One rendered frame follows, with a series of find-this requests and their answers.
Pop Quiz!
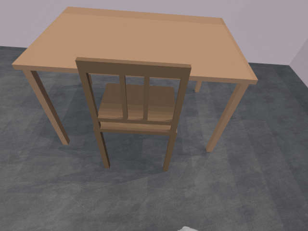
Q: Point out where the chair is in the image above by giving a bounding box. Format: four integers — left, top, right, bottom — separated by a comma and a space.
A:
75, 57, 192, 171

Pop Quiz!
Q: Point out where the table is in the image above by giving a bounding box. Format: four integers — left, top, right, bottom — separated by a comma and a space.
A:
12, 7, 258, 152

